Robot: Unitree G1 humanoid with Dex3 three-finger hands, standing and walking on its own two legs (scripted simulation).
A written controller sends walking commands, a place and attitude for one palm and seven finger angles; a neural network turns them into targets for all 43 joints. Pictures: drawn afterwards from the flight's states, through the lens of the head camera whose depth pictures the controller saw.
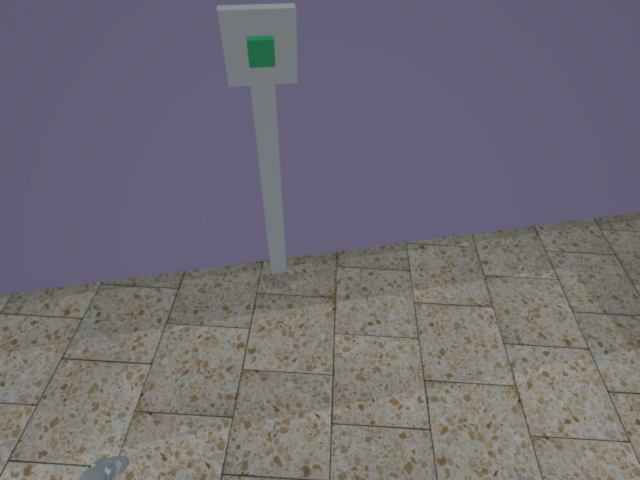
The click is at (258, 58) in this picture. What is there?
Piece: button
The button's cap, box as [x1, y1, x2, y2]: [246, 36, 274, 67]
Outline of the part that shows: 246,37 249,66 274,66 274,50 272,36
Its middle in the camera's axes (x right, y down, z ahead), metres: -0.14 -0.42 +0.86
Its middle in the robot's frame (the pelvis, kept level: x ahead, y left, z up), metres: +0.93 +0.19 +0.11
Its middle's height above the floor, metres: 0.88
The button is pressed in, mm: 0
